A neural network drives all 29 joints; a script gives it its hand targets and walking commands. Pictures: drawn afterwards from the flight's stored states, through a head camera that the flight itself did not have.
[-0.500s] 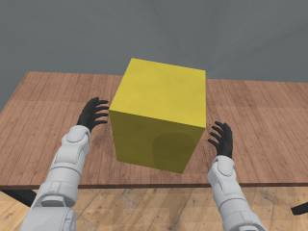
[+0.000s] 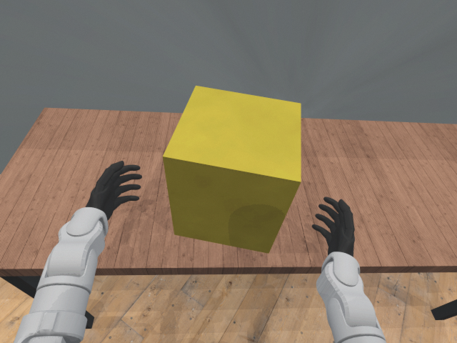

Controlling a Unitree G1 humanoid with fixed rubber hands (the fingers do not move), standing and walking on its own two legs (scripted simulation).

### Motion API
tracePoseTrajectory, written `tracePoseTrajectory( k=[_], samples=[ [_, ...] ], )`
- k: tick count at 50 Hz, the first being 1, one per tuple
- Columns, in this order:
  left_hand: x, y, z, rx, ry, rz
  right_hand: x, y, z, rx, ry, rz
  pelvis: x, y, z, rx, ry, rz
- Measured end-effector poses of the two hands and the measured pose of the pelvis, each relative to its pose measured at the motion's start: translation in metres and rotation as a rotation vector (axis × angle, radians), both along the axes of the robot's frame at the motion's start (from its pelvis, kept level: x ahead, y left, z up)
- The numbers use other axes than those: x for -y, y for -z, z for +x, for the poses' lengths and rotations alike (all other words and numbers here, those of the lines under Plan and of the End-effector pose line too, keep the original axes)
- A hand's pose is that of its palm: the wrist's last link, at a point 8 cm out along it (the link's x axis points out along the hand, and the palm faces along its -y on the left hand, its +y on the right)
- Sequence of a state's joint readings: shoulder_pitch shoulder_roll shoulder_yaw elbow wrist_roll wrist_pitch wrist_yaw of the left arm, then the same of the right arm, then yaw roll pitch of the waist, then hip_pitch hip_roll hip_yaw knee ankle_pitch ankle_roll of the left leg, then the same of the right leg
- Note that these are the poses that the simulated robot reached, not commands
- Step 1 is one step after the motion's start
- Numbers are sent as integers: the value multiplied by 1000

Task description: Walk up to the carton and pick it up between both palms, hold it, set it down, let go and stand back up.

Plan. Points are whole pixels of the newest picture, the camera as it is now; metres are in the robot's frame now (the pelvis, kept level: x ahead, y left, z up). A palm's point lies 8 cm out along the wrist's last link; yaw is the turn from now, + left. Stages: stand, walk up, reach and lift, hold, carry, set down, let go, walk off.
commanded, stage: set down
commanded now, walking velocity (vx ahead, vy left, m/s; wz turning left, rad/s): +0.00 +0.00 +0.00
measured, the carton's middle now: (233, 173) +0.43 -0.05 +0.04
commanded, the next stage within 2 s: none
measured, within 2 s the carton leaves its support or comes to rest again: neither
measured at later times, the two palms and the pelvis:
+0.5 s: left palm (82, 248) +0.28 +0.21 +0.06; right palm (354, 295) +0.18 -0.20 +0.05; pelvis +0.00 +0.00 +0.00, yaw +0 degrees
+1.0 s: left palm (72, 277) +0.24 +0.22 +0.04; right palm (362, 317) +0.15 -0.21 +0.04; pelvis +0.00 +0.00 +0.00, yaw +0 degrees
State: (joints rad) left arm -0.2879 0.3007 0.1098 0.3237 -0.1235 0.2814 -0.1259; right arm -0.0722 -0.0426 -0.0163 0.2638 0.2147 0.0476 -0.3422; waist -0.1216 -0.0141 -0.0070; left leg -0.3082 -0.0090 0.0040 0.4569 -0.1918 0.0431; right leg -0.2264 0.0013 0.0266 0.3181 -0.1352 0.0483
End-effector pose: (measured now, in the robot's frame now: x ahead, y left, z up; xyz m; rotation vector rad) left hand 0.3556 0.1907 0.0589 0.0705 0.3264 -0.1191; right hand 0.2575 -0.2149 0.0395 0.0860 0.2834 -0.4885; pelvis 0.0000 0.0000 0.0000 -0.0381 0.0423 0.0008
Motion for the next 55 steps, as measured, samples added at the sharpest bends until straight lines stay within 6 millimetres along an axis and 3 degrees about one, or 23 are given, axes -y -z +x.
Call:
tracePoseTrajectory(
  k=[9, 24, 35, 44, 55],
  samples=[
    [-7, 11, -33, -19, 3, 0, -1, 0, -31, -21, 6, 4, 0, 0, -1, 1, 0, 0],
    [-16, 3, -73, -2, 34, 31, -10, -8, -78, -58, 0, 19, 0, 0, -1, 6, 0, 0],
    [-27, 14, -113, -34, 41, 55, -11, -4, -121, -125, 34, 32, 0, 0, -3, 18, -1, 0],
    [-28, 11, -115, 4, 45, 60, -11, -5, -118, -109, 15, 38, 1, 0, -2, 21, -1, 2],
    [-30, 30, -112, -86, 26, 66, -8, -3, -107, -118, -8, 47, 5, 0, 6, 12, 1, 4]
  ],
)
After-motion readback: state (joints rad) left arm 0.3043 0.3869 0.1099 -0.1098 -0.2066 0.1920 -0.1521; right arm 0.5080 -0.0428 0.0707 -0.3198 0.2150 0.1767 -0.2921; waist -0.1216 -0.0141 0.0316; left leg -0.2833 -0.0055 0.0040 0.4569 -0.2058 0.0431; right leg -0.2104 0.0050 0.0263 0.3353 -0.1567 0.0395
